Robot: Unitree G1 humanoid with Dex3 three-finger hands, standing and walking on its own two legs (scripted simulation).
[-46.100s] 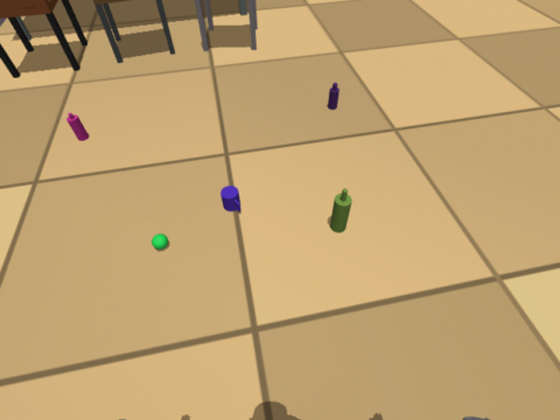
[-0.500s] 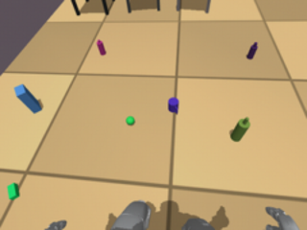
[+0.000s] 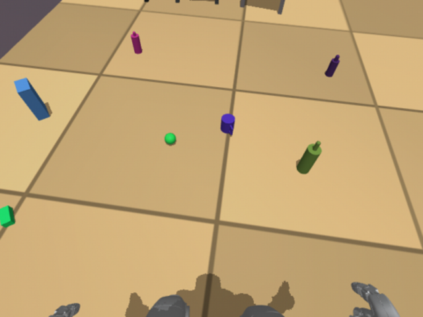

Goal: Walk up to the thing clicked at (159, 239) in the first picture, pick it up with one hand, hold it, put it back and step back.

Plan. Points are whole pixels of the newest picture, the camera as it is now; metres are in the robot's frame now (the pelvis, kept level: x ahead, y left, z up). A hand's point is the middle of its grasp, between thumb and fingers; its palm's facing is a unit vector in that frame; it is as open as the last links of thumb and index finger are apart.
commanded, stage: step back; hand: left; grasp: from above
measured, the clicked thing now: (170, 138) +1.06 +0.26 -0.73
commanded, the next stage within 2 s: stand in 0.96 s
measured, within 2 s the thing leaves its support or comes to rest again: neither
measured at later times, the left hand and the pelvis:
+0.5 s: hand out of the picture +0.02 +0.28 -0.15, palm faces +0.01 -0.93 -0.37, open 7.4 cm; pelvis -0.03 +0.01 +0.01, yaw +1 degrees
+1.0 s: hand out of the picture +0.11 +0.27 -0.14, palm faces +0.05 -0.94 -0.34, open 7.3 cm; pelvis +0.01 +0.01 +0.01, yaw +2 degrees
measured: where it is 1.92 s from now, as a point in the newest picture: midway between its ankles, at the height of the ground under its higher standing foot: outside the picture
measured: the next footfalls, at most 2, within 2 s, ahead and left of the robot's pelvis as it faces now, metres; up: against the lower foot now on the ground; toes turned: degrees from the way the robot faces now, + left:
right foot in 0.04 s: +0.04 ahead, -0.13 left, +0.00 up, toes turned +1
left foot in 0.32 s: +0.04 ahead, +0.12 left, +0.00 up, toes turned +1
